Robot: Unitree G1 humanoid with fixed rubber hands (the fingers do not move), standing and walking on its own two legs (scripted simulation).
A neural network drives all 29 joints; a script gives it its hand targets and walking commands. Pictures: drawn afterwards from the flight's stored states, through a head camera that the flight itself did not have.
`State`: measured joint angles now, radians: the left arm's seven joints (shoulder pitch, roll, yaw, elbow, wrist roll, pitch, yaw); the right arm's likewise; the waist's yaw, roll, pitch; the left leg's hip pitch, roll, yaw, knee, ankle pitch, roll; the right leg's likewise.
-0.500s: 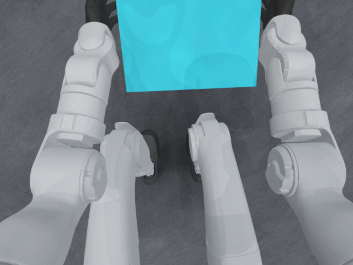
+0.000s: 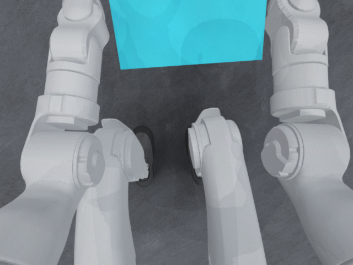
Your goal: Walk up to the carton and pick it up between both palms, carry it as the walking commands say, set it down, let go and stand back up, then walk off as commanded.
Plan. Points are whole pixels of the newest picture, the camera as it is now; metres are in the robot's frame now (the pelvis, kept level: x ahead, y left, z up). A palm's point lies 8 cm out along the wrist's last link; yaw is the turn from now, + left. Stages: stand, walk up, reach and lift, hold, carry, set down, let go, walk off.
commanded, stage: set down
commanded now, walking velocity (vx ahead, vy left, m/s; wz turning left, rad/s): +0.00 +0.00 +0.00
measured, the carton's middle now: (187, 2) +0.53 -0.08 -0.23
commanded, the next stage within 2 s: none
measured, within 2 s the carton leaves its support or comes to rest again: neither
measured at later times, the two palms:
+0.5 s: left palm out of the picture +0.56 +0.07 -0.23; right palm out of the picture +0.52 -0.23 -0.23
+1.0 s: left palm out of the picture +0.57 +0.07 -0.23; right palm out of the picture +0.53 -0.23 -0.24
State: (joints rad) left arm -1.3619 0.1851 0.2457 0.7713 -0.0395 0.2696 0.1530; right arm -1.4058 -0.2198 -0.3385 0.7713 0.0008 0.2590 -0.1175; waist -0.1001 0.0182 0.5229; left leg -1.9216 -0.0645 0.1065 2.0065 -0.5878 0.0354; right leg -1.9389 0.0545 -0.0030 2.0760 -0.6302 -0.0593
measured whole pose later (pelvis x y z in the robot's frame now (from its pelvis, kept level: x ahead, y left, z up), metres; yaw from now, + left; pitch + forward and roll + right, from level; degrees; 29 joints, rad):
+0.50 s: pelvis +0.01 +0.00 -0.05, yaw +1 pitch +31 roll +4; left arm -1.48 0.23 0.23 0.97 -0.04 0.25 0.12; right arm -1.41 -0.24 -0.34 0.86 -0.01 0.25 -0.09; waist -0.10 0.02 0.52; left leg -2.08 -0.07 0.11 2.15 -0.62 0.03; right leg -2.09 0.06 -0.02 2.22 -0.67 -0.06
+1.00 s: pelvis +0.01 -0.01 -0.06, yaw +2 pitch +30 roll +5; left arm -1.50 0.24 0.19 0.97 -0.07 0.24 0.12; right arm -1.42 -0.25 -0.34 0.86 0.03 0.24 -0.11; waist -0.11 0.02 0.52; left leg -2.10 -0.08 0.11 2.19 -0.62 0.02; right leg -2.12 0.06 -0.02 2.27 -0.68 -0.08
